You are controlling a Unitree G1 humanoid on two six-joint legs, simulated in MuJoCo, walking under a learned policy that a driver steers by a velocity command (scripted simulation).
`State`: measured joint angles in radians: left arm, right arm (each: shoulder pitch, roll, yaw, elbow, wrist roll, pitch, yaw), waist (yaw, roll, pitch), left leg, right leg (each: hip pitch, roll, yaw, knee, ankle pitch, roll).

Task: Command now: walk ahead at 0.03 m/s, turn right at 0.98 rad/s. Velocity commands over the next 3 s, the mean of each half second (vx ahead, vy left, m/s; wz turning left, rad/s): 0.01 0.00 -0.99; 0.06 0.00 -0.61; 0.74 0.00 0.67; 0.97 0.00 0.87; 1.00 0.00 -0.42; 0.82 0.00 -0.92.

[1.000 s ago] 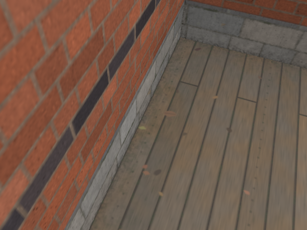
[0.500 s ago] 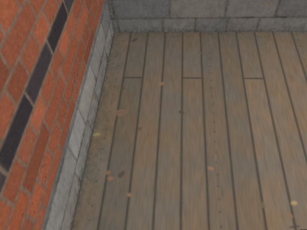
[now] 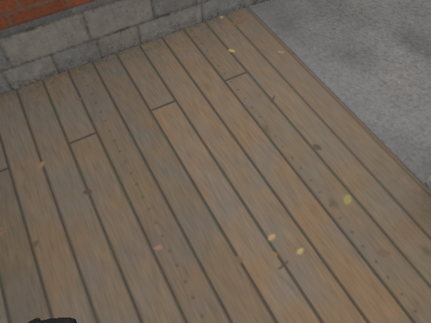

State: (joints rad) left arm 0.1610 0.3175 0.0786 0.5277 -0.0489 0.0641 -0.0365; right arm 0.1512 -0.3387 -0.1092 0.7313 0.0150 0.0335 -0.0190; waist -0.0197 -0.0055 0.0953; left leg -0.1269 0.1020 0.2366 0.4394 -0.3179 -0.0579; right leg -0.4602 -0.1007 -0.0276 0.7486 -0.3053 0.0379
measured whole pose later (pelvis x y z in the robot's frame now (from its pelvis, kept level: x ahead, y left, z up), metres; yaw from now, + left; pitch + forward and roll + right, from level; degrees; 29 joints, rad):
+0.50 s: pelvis +0.08 -0.04 +0.00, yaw -28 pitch +4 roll +1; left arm 0.16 0.34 0.10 0.59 -0.04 0.06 0.03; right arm 0.07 -0.28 -0.09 0.67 0.00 -0.03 0.00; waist -0.02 0.01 0.05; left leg -0.39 -0.09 -0.12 0.53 -0.22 -0.02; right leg -0.35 0.19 0.36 0.62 -0.29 -0.03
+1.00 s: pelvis +0.11 -0.10 +0.00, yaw -45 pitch +3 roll +1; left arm 0.13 0.25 0.05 0.71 -0.02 0.00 -0.02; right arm 0.27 -0.31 -0.08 0.72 0.04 -0.04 0.02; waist -0.06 0.03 0.02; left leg -0.38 0.06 0.05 0.91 -0.52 -0.02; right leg -0.28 -0.02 0.02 0.52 -0.30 -0.02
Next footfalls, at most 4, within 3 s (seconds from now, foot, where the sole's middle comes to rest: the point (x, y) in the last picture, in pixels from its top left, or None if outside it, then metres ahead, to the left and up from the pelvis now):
0.04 right None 0.08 -0.14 -0.77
0.50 left None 0.21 0.03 -0.77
0.88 right None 0.03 -0.21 -0.77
1.40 left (296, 292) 0.49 -0.20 -0.77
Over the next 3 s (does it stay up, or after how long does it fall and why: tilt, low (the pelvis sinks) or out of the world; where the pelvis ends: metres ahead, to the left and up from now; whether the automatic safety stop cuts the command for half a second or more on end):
stays up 1.64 -0.36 -0.01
